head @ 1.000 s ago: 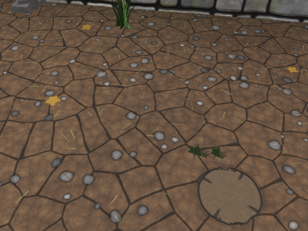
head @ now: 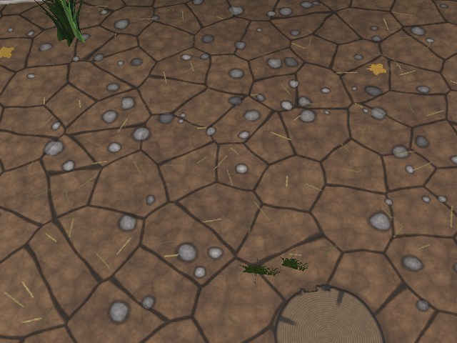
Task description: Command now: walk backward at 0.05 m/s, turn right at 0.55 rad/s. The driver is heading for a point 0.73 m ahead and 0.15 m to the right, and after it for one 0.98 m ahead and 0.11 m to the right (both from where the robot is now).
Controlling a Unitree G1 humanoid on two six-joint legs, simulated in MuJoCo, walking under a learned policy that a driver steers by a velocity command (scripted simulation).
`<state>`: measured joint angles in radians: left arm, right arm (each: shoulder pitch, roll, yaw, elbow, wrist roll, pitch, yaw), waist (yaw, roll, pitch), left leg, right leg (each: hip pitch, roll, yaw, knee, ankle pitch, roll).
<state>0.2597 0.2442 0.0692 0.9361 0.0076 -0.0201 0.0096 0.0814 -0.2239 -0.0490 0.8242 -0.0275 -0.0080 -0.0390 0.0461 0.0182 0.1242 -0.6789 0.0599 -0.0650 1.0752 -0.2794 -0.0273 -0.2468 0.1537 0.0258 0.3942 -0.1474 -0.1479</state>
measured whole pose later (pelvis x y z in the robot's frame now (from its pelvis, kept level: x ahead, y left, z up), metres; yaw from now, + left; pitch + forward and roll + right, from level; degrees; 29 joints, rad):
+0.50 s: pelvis +0.12 +0.06 +0.00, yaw -17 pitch +1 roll +0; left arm 0.27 0.31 0.09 0.79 0.04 0.00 -0.03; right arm 0.25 -0.27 -0.03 0.76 -0.03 -0.04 -0.03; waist 0.01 -0.05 0.00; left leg -0.16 -0.03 -0.01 0.40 -0.26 0.03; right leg -0.43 0.11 0.11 0.97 -0.39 -0.05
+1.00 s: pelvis +0.32 -0.07 +0.00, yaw -31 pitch +1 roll +0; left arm 0.18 0.25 0.04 0.78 0.02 -0.04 -0.02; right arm 0.36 -0.24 -0.02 0.84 -0.02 -0.05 0.01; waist -0.05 0.01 0.06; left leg -0.36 0.07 0.03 1.18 -0.34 0.04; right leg -0.30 0.09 -0.06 0.48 -0.19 -0.11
